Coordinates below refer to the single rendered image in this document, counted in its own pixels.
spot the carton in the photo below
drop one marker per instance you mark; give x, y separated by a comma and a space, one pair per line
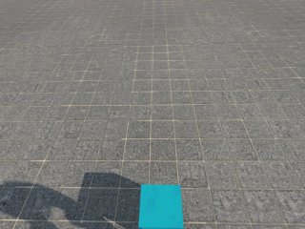
160, 207

